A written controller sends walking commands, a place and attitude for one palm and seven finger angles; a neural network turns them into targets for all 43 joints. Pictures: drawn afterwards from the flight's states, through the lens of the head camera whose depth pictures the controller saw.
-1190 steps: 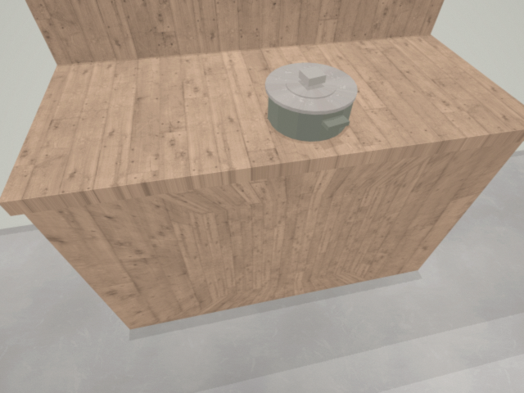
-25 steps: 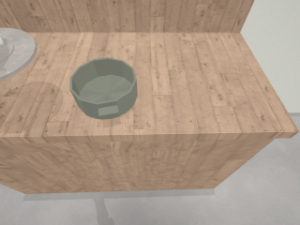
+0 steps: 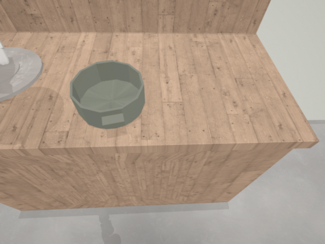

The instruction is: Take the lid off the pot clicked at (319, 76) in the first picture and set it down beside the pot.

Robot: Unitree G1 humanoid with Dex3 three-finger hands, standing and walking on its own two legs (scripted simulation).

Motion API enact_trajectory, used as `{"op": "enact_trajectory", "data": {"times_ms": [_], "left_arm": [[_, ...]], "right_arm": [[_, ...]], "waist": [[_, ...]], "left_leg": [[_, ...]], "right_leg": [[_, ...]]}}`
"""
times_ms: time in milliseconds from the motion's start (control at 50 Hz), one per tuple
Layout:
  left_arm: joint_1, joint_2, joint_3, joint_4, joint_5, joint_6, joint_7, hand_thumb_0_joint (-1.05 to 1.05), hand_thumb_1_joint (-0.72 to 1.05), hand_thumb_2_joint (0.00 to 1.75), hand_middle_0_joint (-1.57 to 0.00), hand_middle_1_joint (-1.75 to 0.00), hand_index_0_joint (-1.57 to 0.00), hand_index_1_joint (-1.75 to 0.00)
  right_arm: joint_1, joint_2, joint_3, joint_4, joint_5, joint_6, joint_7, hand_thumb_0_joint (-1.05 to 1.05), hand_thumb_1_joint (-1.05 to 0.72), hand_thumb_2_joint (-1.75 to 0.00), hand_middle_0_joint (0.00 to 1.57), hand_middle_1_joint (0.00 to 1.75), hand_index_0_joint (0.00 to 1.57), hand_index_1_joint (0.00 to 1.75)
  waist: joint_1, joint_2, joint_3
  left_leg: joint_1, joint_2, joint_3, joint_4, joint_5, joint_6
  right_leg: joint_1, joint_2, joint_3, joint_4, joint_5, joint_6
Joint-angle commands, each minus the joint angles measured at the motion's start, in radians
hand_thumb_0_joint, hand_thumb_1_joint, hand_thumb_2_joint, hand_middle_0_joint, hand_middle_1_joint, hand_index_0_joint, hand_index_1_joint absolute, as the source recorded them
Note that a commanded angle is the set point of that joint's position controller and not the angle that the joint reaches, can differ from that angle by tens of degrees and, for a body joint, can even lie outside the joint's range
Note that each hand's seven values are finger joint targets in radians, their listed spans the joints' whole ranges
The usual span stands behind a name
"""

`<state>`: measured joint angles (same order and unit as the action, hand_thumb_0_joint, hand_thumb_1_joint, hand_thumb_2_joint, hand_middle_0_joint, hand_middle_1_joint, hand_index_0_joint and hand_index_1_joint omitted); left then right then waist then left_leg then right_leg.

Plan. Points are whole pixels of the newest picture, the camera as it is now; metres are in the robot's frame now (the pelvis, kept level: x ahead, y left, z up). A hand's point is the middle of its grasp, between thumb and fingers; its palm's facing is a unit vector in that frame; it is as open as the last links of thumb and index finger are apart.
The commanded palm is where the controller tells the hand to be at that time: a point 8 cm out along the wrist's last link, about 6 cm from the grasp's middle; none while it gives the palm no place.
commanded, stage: lower the lid onto the table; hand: left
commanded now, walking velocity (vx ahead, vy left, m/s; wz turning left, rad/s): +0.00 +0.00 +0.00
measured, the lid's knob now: out of the picture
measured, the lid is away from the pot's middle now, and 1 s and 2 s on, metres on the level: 0.24 0.23 0.24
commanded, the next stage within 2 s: open the fingers wide in 1.86 s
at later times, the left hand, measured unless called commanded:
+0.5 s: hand out of the picture +0.47 +0.34 +0.18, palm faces -0.38 -0.20 -0.90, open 6.4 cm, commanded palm +0.50 +0.34 +0.25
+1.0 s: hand (2, 82) +0.46 +0.34 +0.15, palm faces -0.42 -0.20 -0.88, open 6.4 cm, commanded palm +0.50 +0.34 +0.21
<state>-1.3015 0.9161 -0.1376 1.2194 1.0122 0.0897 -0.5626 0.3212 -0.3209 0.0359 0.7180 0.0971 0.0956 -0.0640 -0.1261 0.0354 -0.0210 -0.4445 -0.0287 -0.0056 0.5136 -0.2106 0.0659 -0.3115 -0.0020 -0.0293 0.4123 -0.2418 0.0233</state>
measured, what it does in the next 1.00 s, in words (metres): stands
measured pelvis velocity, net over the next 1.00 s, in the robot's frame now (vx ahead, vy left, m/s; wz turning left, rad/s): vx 0.00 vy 0.00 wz -0.02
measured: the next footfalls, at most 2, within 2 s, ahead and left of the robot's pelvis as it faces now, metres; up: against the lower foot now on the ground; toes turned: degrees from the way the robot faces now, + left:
none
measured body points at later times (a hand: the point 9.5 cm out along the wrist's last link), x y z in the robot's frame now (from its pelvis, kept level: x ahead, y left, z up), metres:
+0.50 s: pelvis +0.01 +0.00 +0.00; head +0.08 +0.01 +0.44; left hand +0.49 +0.34 +0.23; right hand +0.02 -0.28 -0.12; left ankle +0.02 +0.08 -0.74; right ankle -0.03 -0.14 -0.74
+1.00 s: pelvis +0.00 +0.00 -0.01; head +0.07 +0.02 +0.44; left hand +0.48 +0.35 +0.20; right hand +0.02 -0.28 -0.12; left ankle +0.02 +0.08 -0.74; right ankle -0.03 -0.14 -0.74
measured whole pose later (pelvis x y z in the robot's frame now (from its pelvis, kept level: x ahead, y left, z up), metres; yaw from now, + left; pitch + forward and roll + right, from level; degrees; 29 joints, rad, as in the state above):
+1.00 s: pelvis +0.00 +0.00 -0.01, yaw -1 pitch +11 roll -3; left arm -1.21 0.90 -0.07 1.26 1.01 0.02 -0.50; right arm 0.33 -0.31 0.04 0.71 0.10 0.11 -0.08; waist -0.14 0.03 -0.05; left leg -0.54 -0.02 0.00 0.61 -0.25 0.07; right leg -0.41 0.01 -0.02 0.49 -0.27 0.03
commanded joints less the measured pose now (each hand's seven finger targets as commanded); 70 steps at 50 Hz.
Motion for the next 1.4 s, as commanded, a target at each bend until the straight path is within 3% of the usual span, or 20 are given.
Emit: {"op": "enact_trajectory", "data": {"times_ms": [0, 100, 180, 300, 340, 420, 500, 640, 660, 680, 760, 820, 880, 900, 940, 1000, 1140, 1200, 1280, 1380], "left_arm": [[-0.569, 0.322, 0.099, -0.274, 0.015, -0.012, 0.075, 0.00, 0.65, 1.02, -0.73, -1.02, -0.90, -1.10], [-0.592, 0.290, 0.076, -0.292, 0.007, -0.017, 0.080, 0.00, 0.65, 1.02, -0.73, -1.02, -0.90, -1.10], [-0.522, 0.251, 0.050, -0.200, 0.001, -0.015, 0.077, 0.00, 0.65, 1.02, -0.73, -1.02, -0.90, -1.10], [-0.531, 0.347, 0.135, -0.248, 0.022, -0.034, 0.098, 0.00, 0.65, 1.02, -0.73, -1.02, -0.90, -1.10], [-0.513, 0.308, 0.107, -0.205, 0.014, -0.028, 0.094, 0.00, 0.65, 1.02, -0.73, -1.02, -0.90, -1.10], [-0.464, 0.323, 0.116, -0.160, 0.013, -0.028, 0.098, 0.00, 0.65, 1.02, -0.73, -1.02, -0.90, -1.10], [-0.542, 0.348, 0.130, -0.290, 0.008, -0.041, 0.105, 0.00, 0.65, 1.02, -0.73, -1.02, -0.90, -1.10], [-0.493, 0.280, 0.086, -0.211, -0.002, -0.042, 0.104, 0.00, 0.65, 1.02, -0.73, -1.02, -0.90, -1.10], [-0.491, 0.319, 0.118, -0.229, -0.002, -0.045, 0.109, 0.00, 0.65, 1.02, -0.73, -1.02, -0.90, -1.10], [-0.485, 0.284, 0.091, -0.252, -0.011, -0.052, 0.107, 0.00, 0.65, 1.02, -0.73, -1.02, -0.90, -1.10], [-0.466, 0.276, 0.084, -0.174, -0.007, -0.048, 0.110, 0.00, 0.65, 1.02, -0.73, -1.02, -0.90, -1.10], [-0.489, 0.331, 0.121, -0.223, 0.000, -0.063, 0.119, 0.00, 0.65, 1.02, -0.73, -1.02, -0.90, -1.10], [-0.470, 0.293, 0.100, -0.239, -0.012, -0.074, 0.117, 0.00, 0.65, 1.02, -0.73, -1.02, -0.90, -1.10], [-0.460, 0.327, 0.131, -0.212, -0.001, -0.074, 0.123, 0.00, 0.65, 1.02, -0.73, -1.02, -0.90, -1.10], [-0.424, 0.299, 0.111, -0.159, -0.003, -0.069, 0.121, 0.00, 0.65, 1.02, -0.73, -1.02, -0.90, -1.10], [-0.453, 0.323, 0.129, -0.219, -0.003, -0.079, 0.128, 0.00, 0.65, 1.02, -0.73, -1.02, -0.90, -1.10], [-0.435, 0.305, 0.099, -0.153, -0.005, -0.083, 0.132, 0.00, 0.65, 1.02, -0.73, -1.02, -0.90, -1.10], [-0.467, 0.317, 0.114, -0.215, -0.004, -0.097, 0.140, 0.00, 0.65, 1.02, -0.73, -1.02, -0.90, -1.10], [-0.421, 0.287, 0.097, -0.180, -0.021, -0.107, 0.131, 0.00, 0.65, 1.02, -0.73, -1.02, -0.90, -1.10], [-0.428, 0.284, 0.097, -0.192, -0.018, -0.118, 0.136, 0.00, 0.65, 1.02, -0.73, -1.02, -0.90, -1.10]], "right_arm": [[0.072, -0.174, -0.055, -0.064, -0.008, -0.034, -0.016, 0.00, -0.90, -0.90, 0.20, 0.30, 0.20, 0.30], [0.073, -0.175, -0.058, -0.061, -0.005, -0.033, -0.015, 0.00, -0.90, -0.90, 0.20, 0.30, 0.20, 0.30], [0.069, -0.174, -0.054, -0.064, 0.001, -0.027, -0.014, 0.00, -0.90, -0.90, 0.20, 0.30, 0.20, 0.30], [0.087, -0.171, -0.057, -0.069, -0.010, -0.021, -0.015, 0.00, -0.90, -0.90, 0.20, 0.30, 0.20, 0.30], [0.084, -0.171, -0.059, -0.068, -0.006, -0.011, -0.012, 0.00, -0.90, -0.90, 0.20, 0.30, 0.20, 0.30], [0.085, -0.173, -0.056, -0.069, -0.004, 0.000, -0.012, 0.00, -0.90, -0.90, 0.20, 0.30, 0.20, 0.30], [0.086, -0.173, -0.061, -0.078, -0.003, 0.002, -0.014, 0.00, -0.90, -0.90, 0.20, 0.30, 0.20, 0.30], [0.097, -0.173, -0.062, -0.063, -0.001, 0.000, -0.020, 0.00, -0.90, -0.90, 0.20, 0.30, 0.20, 0.30], [0.095, -0.175, -0.061, -0.067, -0.001, -0.001, -0.020, 0.00, -0.90, -0.90, 0.20, 0.30, 0.20, 0.30], [0.084, -0.174, -0.057, -0.073, 0.000, -0.005, -0.024, 0.00, -0.90, -0.90, 0.20, 0.30, 0.20, 0.30], [0.100, -0.176, -0.057, -0.056, 0.000, -0.006, -0.027, 0.00, -0.90, -0.90, 0.20, 0.30, 0.20, 0.30], [0.099, -0.177, -0.055, -0.057, -0.001, -0.009, -0.035, 0.00, -0.90, -0.90, 0.20, 0.30, 0.20, 0.30], [0.094, -0.173, -0.054, -0.063, 0.000, -0.017, -0.037, 0.00, -0.90, -0.90, 0.20, 0.30, 0.20, 0.30], [0.106, -0.177, -0.057, -0.056, -0.004, -0.014, -0.037, 0.00, -0.90, -0.90, 0.20, 0.30, 0.20, 0.30], [0.101, -0.175, -0.057, -0.058, -0.003, -0.011, -0.037, 0.00, -0.90, -0.90, 0.20, 0.30, 0.20, 0.30], [0.103, -0.178, -0.059, -0.062, -0.003, -0.007, -0.037, 0.00, -0.90, -0.90, 0.20, 0.30, 0.20, 0.30], [0.113, -0.182, -0.055, -0.050, 0.001, -0.006, -0.049, 0.00, -0.90, -0.90, 0.20, 0.30, 0.20, 0.30], [0.128, -0.180, -0.058, -0.047, -0.004, -0.016, -0.055, 0.00, -0.90, -0.90, 0.20, 0.30, 0.20, 0.30], [0.128, -0.181, -0.053, -0.041, 0.003, -0.022, -0.061, 0.00, -0.90, -0.90, 0.20, 0.30, 0.20, 0.30], [0.138, -0.181, -0.055, -0.038, -0.002, -0.026, -0.063, 0.00, -0.90, -0.90, 0.20, 0.30, 0.20, 0.30]], "waist": [[-0.007, 0.143, -0.464], [-0.011, 0.171, -0.483], [-0.017, 0.141, -0.420], [-0.004, 0.169, -0.517], [-0.010, 0.148, -0.468], [-0.012, 0.103, -0.433], [-0.008, 0.188, -0.527], [-0.026, 0.161, -0.454], [-0.017, 0.169, -0.470], [-0.015, 0.195, -0.481], [-0.028, 0.129, -0.425], [-0.020, 0.172, -0.481], [-0.015, 0.205, -0.478], [-0.018, 0.177, -0.479], [-0.023, 0.140, -0.433], [-0.014, 0.179, -0.485], [-0.033, 0.141, -0.422], [-0.025, 0.206, -0.499], [-0.029, 0.167, -0.464], [-0.026, 0.205, -0.470]], "left_leg": [[0.433, 0.006, -0.045, -0.003, 0.361, 0.018], [0.457, 0.012, -0.049, 0.007, 0.419, 0.011], [0.406, 0.008, -0.042, 0.010, 0.390, 0.011], [0.456, 0.012, -0.049, 0.046, 0.522, 0.007], [0.416, 0.010, -0.047, 0.039, 0.472, 0.007], [0.367, 0.006, -0.036, 0.041, 0.399, 0.014], [0.446, 0.019, -0.043, 0.053, 0.494, 0.009], [0.413, 0.017, -0.046, 0.055, 0.401, 0.012], [0.415, 0.018, -0.049, 0.055, 0.397, 0.012], [0.435, 0.017, -0.046, 0.060, 0.447, 0.008], [0.365, 0.012, -0.046, 0.051, 0.307, 0.013], [0.391, 0.013, -0.042, 0.066, 0.371, 0.014], [0.422, 0.017, -0.050, 0.073, 0.431, 0.006], [0.410, 0.022, -0.052, 0.074, 0.399, 0.006], [0.353, 0.011, -0.041, 0.074, 0.332, 0.013], [0.390, 0.019, -0.049, 0.078, 0.370, 0.006], [0.307, 0.015, -0.038, 0.072, 0.220, 0.012], [0.400, 0.027, -0.057, 0.091, 0.337, 0.004], [0.363, 0.027, -0.049, 0.096, 0.340, 0.005], [0.377, 0.030, -0.059, 0.108, 0.347, -0.001]], "right_leg": [[-0.036, 0.067, -0.021, -0.027, 0.214, -0.047], [-0.062, 0.065, -0.021, -0.017, 0.231, -0.045], [-0.082, 0.066, -0.026, -0.016, 0.223, -0.049], [-0.069, 0.071, -0.017, 0.011, 0.273, -0.042], [-0.085, 0.070, -0.022, 0.010, 0.256, -0.041], [-0.084, 0.072, -0.020, 0.015, 0.239, -0.040], [-0.082, 0.069, -0.015, 0.022, 0.263, -0.040], [-0.142, 0.075, -0.024, 0.016, 0.204, -0.038], [-0.130, 0.073, -0.020, 0.018, 0.202, -0.041], [-0.138, 0.075, -0.024, 0.022, 0.220, -0.047], [-0.148, 0.077, -0.025, 0.021, 0.170, -0.041], [-0.127, 0.074, -0.019, 0.034, 0.210, -0.043], [-0.156, 0.078, -0.027, 0.037, 0.205, -0.047], [-0.157, 0.078, -0.023, 0.038, 0.191, -0.041], [-0.158, 0.078, -0.023, 0.039, 0.186, -0.040], [-0.161, 0.078, -0.021, 0.049, 0.183, -0.043], [-0.186, 0.079, -0.023, 0.050, 0.138, -0.042], [-0.211, 0.083, -0.024, 0.061, 0.146, -0.044], [-0.215, 0.086, -0.032, 0.070, 0.162, -0.045], [-0.254, 0.090, -0.035, 0.080, 0.140, -0.048]]}}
